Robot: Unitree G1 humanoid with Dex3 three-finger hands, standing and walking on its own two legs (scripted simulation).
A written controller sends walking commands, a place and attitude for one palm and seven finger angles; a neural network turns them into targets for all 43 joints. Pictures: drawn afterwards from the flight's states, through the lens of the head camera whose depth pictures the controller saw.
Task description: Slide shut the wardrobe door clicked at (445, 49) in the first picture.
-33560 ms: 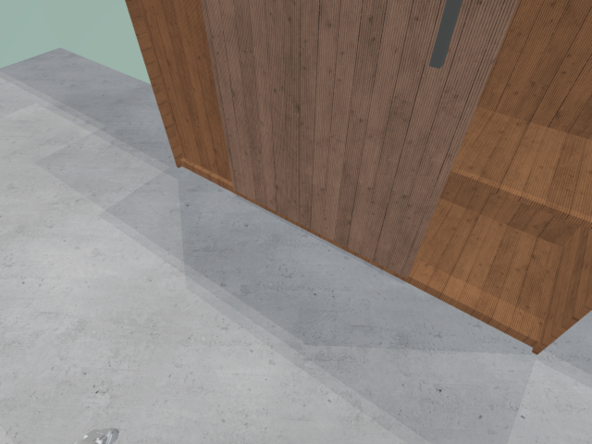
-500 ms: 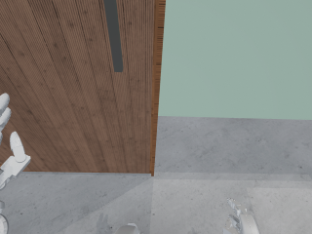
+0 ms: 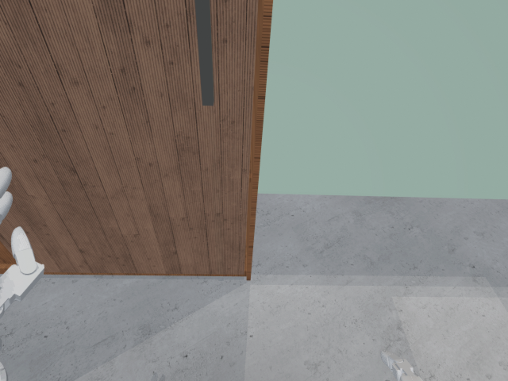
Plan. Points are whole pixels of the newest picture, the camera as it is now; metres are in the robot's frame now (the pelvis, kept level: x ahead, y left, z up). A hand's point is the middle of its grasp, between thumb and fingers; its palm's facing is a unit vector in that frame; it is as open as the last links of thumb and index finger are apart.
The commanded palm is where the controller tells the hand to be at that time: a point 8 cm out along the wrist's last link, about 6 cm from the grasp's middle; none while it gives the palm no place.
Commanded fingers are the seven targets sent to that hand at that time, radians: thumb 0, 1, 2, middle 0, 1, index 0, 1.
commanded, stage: stop stepping back and stand still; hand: left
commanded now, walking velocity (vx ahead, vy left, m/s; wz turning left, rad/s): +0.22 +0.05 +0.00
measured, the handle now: (205, 29) +0.69 +0.17 +0.28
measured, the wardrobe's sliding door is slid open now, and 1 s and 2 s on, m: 0.01 0.01 0.01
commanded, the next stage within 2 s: let the arm hang, fingers relaxed in 0.84 s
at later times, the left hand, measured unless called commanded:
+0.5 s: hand (11, 287) +0.17 +0.28 +0.16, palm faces +0.49 -0.79 -0.38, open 7.4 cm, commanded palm +0.11 +0.32 +0.18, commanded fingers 0.00 0.90 0.90 -0.20 -0.30 -0.20 -0.30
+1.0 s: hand (48, 289) +0.20 +0.29 +0.11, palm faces +0.34 -0.81 -0.48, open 7.4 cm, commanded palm none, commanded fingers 0.00 0.90 0.90 -0.20 -0.30 -0.20 -0.30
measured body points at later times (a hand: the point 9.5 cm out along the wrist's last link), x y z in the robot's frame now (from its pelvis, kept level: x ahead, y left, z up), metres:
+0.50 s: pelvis -0.03 +0.02 -0.01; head -0.04 +0.03 +0.44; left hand +0.14 +0.32 +0.18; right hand +0.13 -0.22 -0.09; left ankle +0.02 +0.12 -0.74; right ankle -0.03 -0.09 -0.73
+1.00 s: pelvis -0.01 +0.02 +0.00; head -0.01 +0.01 +0.45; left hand +0.17 +0.33 +0.13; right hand +0.17 -0.21 -0.09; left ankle +0.02 +0.12 -0.73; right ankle -0.03 -0.09 -0.73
